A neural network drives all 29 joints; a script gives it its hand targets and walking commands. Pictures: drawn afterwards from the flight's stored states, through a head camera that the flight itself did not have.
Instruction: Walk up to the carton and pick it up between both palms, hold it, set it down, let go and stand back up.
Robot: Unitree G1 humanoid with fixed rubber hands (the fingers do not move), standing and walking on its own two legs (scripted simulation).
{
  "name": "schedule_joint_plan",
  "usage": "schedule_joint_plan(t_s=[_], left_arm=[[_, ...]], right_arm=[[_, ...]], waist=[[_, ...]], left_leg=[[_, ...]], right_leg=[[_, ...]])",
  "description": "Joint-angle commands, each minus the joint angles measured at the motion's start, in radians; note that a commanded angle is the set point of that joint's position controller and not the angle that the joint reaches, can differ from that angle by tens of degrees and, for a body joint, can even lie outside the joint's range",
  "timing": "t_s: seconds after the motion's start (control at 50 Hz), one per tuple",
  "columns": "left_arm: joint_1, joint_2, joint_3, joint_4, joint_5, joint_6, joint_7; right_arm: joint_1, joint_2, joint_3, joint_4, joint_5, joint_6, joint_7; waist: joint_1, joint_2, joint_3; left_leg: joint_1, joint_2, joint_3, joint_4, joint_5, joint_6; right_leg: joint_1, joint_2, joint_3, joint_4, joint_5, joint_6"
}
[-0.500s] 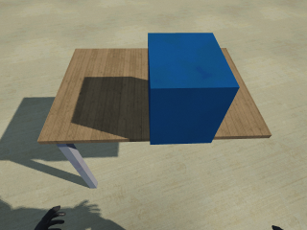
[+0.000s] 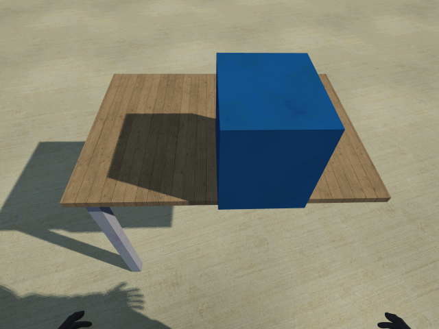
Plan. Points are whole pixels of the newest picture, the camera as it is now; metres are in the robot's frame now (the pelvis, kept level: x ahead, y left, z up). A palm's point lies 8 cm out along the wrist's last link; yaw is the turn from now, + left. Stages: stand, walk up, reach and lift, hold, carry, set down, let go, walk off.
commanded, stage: walk up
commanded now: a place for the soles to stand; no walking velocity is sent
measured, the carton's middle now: (261, 132) +0.55 -0.07 +0.01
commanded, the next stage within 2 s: none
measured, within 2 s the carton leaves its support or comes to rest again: neither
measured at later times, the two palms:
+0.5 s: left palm (132, 304) +0.17 +0.20 -0.12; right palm out of the picture +0.11 -0.49 -0.11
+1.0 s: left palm (137, 266) +0.25 +0.20 -0.11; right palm out of the picture +0.21 -0.46 -0.11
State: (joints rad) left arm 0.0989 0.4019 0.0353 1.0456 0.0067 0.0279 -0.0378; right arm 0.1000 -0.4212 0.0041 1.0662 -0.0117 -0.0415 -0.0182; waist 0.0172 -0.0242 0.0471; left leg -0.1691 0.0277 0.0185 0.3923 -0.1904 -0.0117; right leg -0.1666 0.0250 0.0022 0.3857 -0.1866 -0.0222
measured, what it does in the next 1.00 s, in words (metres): steps to the right: right foot, then left foot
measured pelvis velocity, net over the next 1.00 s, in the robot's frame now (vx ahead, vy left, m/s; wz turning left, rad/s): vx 0.11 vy -0.13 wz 0.02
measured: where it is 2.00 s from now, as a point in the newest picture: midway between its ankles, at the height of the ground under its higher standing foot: outside the picture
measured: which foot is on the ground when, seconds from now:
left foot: down 0.00-0.40, up 0.42-0.78, down 0.80-1.00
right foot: down 0.00-0.06, up 0.08-0.36, down 0.38-0.82, up 0.84-1.00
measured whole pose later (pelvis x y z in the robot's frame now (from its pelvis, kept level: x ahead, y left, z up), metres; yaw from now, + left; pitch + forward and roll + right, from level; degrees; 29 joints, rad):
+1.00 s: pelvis +0.11 -0.13 -0.03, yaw +1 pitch -2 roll -1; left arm 0.10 0.46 0.05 0.81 -0.02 0.00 0.03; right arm 0.19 -0.45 -0.05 0.78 -0.02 0.02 0.02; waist -0.03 0.01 0.18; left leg -0.40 0.00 -0.01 0.69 -0.25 0.02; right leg -0.35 0.00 -0.03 0.91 -0.56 -0.03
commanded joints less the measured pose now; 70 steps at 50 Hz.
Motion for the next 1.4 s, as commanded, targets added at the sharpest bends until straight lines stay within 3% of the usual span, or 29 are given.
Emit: schedule_joint_plan(t_s=[0.0, 0.02, 0.04, 0.08, 0.14, 0.28, 0.32, 0.36, 0.38, 0.4, 0.42, 0.44, 0.5, 0.6, 0.66, 0.76, 0.8, 0.82, 0.9, 1.02, 1.04, 1.06, 1.08, 1.1, 1.18, 1.26, 1.32, 1.34, 1.38], left_arm=[[-0.060, 0.180, 0.036, -0.053, 0.001, -0.019, 0.009], [-0.042, 0.255, 0.087, -0.146, 0.046, -0.008, -0.027], [-0.068, 0.224, 0.082, -0.165, 0.050, 0.006, -0.040], [-0.017, 0.219, 0.089, -0.180, 0.060, 0.024, -0.047], [0.044, 0.220, 0.103, -0.198, 0.050, 0.022, -0.066], [0.020, 0.202, 0.109, -0.259, 0.032, 0.005, -0.091], [0.103, 0.209, 0.117, -0.206, 0.025, -0.005, -0.075], [0.265, 0.256, 0.137, -0.131, 0.017, -0.019, -0.043], [0.364, 0.330, 0.158, -0.125, 0.030, -0.025, -0.024], [0.314, 0.394, 0.159, -0.166, 0.028, -0.032, -0.013], [0.238, 0.426, 0.162, -0.194, 0.023, -0.032, -0.012], [0.188, 0.408, 0.157, -0.207, 0.014, -0.032, -0.008], [0.095, 0.263, 0.104, -0.218, -0.008, -0.059, 0.019], [0.118, 0.282, 0.097, -0.241, -0.006, -0.092, 0.045], [0.092, 0.283, 0.091, -0.264, -0.015, -0.087, 0.059], [0.064, 0.275, 0.076, -0.290, -0.020, -0.054, 0.070], [0.116, 0.206, 0.057, -0.300, -0.034, -0.040, 0.076], [0.122, 0.226, 0.061, -0.276, -0.034, -0.031, 0.088], [0.095, 0.219, 0.062, -0.255, -0.031, -0.033, 0.073], [0.154, 0.179, 0.058, -0.210, -0.012, -0.062, 0.077], [0.161, 0.213, 0.066, -0.209, 0.003, -0.073, 0.083], [0.153, 0.279, 0.081, -0.220, 0.023, -0.083, 0.088], [0.083, 0.335, 0.090, -0.232, 0.028, -0.087, 0.086], [0.059, 0.379, 0.100, -0.235, 0.027, -0.087, 0.083], [-0.020, 0.241, 0.061, -0.260, 0.011, -0.098, 0.069], [0.063, 0.257, 0.068, -0.248, 0.024, -0.080, 0.055], [0.042, 0.250, 0.065, -0.257, 0.011, -0.052, 0.042], [0.046, 0.212, 0.050, -0.256, 0.004, -0.047, 0.042], [0.060, 0.136, 0.025, -0.271, -0.016, -0.039, 0.038]], right_arm=[[-0.027, -0.188, -0.038, -0.038, 0.000, -0.015, -0.010], [0.155, -0.293, -0.097, -0.035, -0.009, -0.025, -0.026], [0.233, -0.345, -0.125, -0.022, -0.021, -0.028, -0.036], [0.180, -0.361, -0.145, -0.074, -0.014, -0.037, -0.046], [0.121, -0.307, -0.143, -0.123, -0.012, -0.050, -0.048], [0.105, -0.339, -0.149, -0.189, -0.024, -0.053, -0.030], [0.094, -0.326, -0.138, -0.204, -0.017, -0.041, -0.021], [0.178, -0.220, -0.102, -0.205, -0.016, -0.020, -0.015], [0.207, -0.157, -0.080, -0.224, -0.006, -0.015, -0.015], [0.212, -0.148, -0.071, -0.245, 0.011, -0.007, -0.019], [0.193, -0.242, -0.096, -0.231, 0.015, 0.002, -0.028], [0.174, -0.279, -0.103, -0.216, 0.019, -0.001, -0.028], [0.296, -0.240, -0.097, -0.163, 0.014, -0.005, -0.016], [0.227, -0.188, -0.096, -0.218, 0.004, 0.025, 0.013], [0.197, -0.185, -0.103, -0.250, -0.003, 0.041, 0.029], [0.232, -0.208, -0.122, -0.263, -0.019, 0.052, 0.041], [0.162, -0.305, -0.135, -0.309, -0.027, 0.047, 0.039], [0.147, -0.319, -0.130, -0.311, -0.008, 0.045, 0.039], [0.116, -0.238, -0.115, -0.330, -0.007, 0.044, 0.023], [0.064, -0.216, -0.108, -0.350, 0.007, 0.069, 0.030], [0.056, -0.184, -0.097, -0.351, 0.015, 0.073, 0.032], [0.049, -0.140, -0.081, -0.365, 0.025, 0.073, 0.033], [0.048, -0.139, -0.081, -0.358, 0.013, 0.078, 0.023], [0.047, -0.192, -0.098, -0.339, 0.000, 0.081, 0.013], [0.137, -0.184, -0.105, -0.281, 0.018, 0.070, 0.024], [0.075, -0.175, -0.089, -0.278, 0.010, 0.042, 0.027], [0.137, -0.166, -0.090, -0.232, -0.002, 0.017, 0.020], [0.147, -0.184, -0.099, -0.221, -0.014, 0.005, 0.011], [0.112, -0.264, -0.100, -0.234, -0.032, -0.012, 0.004]], waist=[[-0.009, 0.013, -0.053], [-0.051, -0.028, -0.080], [-0.088, 0.090, -0.030], [-0.058, 0.067, 0.042], [-0.007, 0.036, 0.023], [-0.010, 0.249, 0.042], [0.025, 0.195, 0.006], [0.075, -0.062, -0.081], [0.126, -0.270, -0.097], [0.088, -0.339, -0.080], [0.075, -0.269, -0.051], [0.064, -0.209, 0.007], [-0.019, -0.069, 0.031], [-0.014, -0.093, 0.025], [-0.025, -0.109, -0.035], [-0.065, -0.061, -0.095], [-0.024, 0.239, -0.101], [-0.038, 0.256, -0.124], [-0.024, 0.134, -0.075], [0.012, 0.161, -0.149], [0.024, 0.121, -0.146], [0.029, -0.045, -0.114], [0.005, -0.081, -0.046], [0.014, -0.084, -0.031], [-0.057, -0.077, 0.015], [0.017, -0.188, -0.028], [-0.014, -0.172, -0.064], [-0.023, -0.115, -0.083], [0.005, 0.140, -0.079]], left_leg=[[0.000, 0.096, -0.105, -0.083, -0.022, 0.062], [0.126, 0.136, -0.170, -0.081, -0.304, 0.116], [0.211, 0.262, -0.352, -0.190, -0.474, 0.178], [0.134, 0.418, -0.467, -0.242, -0.460, 0.249], [0.116, 0.334, -0.294, -0.185, -0.255, 0.207], [-0.104, 0.226, -0.033, -0.083, -0.187, 0.153], [-0.198, 0.201, 0.005, 0.048, -0.169, 0.137], [-0.296, 0.096, 0.057, 0.400, -0.182, 0.105], [-0.403, -0.019, -0.002, 0.634, -0.354, 0.082], [-0.475, -0.085, -0.075, 0.768, -0.466, 0.045], [-0.438, -0.027, -0.114, 0.806, -0.460, 0.046], [-0.442, 0.009, -0.131, 0.817, -0.431, 0.055], [-0.395, 0.022, -0.124, 0.714, -0.225, 0.048], [-0.295, 0.042, -0.095, 0.541, -0.208, 0.029], [-0.226, 0.037, -0.044, 0.464, -0.159, 0.038], [-0.026, -0.010, -0.020, 0.210, 0.011, 0.090], [-0.003, 0.229, -0.409, 0.056, 0.340, 0.214], [-0.043, 0.309, -0.517, 0.038, 0.339, 0.313], [-0.068, 0.187, -0.285, 0.125, 0.431, 0.239], [-0.045, 0.129, -0.207, 0.241, 0.330, 0.177], [-0.169, 0.107, -0.199, 0.299, 0.257, 0.129], [-0.333, -0.002, -0.163, 0.418, 0.046, 0.062], [-0.375, -0.072, -0.151, 0.488, -0.345, 0.036], [-0.304, -0.039, -0.198, 0.591, -0.417, 0.047], [-0.284, -0.080, -0.169, 0.581, -0.254, 0.043], [-0.217, -0.045, -0.038, 0.334, -0.255, 0.017], [-0.036, -0.068, 0.018, 0.051, -0.126, 0.024], [0.057, -0.042, -0.051, -0.002, -0.060, 0.038], [0.158, 0.237, -0.504, -0.083, -0.019, 0.155]], right_leg=[[-0.006, -0.127, 0.139, -0.090, -0.025, -0.035], [-0.158, -0.073, 0.096, 0.041, -0.297, -0.049], [-0.364, -0.036, 0.052, 0.274, -0.351, -0.023], [-0.495, -0.073, 0.140, 0.571, -0.289, 0.015], [-0.451, -0.096, 0.177, 0.598, -0.200, 0.019], [-0.192, -0.121, 0.019, 0.298, -0.153, 0.023], [-0.024, -0.076, -0.066, 0.222, -0.042, 0.014], [0.199, -0.019, -0.082, 0.192, -0.053, 0.018], [0.232, -0.145, 0.147, 0.051, -0.215, -0.027], [0.119, -0.364, 0.546, -0.156, -0.387, -0.113], [-0.004, -0.423, 0.653, -0.178, -0.560, -0.217], [-0.066, -0.416, 0.615, -0.180, -0.598, -0.234], [-0.045, -0.290, 0.266, -0.039, -0.091, -0.149], [-0.086, -0.346, 0.168, 0.060, 0.459, -0.219], [-0.078, -0.347, 0.130, 0.143, 0.613, -0.224], [-0.177, -0.260, 0.069, 0.329, 0.247, -0.123], [-0.285, -0.051, -0.071, 0.571, -0.227, 0.002], [-0.255, -0.019, -0.012, 0.638, -0.501, 0.001], [-0.241, -0.036, -0.011, 0.611, -0.399, -0.016], [-0.022, -0.014, -0.041, 0.104, -0.124, -0.008], [0.083, -0.074, 0.077, 0.065, -0.062, -0.028], [0.135, -0.253, 0.336, -0.003, 0.013, -0.080], [0.039, -0.411, 0.460, -0.037, 0.110, -0.183], [-0.092, -0.480, 0.502, -0.020, 0.125, -0.276], [-0.061, -0.261, 0.180, 0.056, 0.319, -0.163], [0.027, -0.206, 0.122, 0.093, 0.177, -0.151], [-0.043, -0.197, 0.090, 0.186, 0.062, -0.132], [-0.110, -0.184, 0.081, 0.241, 0.060, -0.091], [-0.354, -0.040, -0.001, 0.417, -0.290, 0.014]])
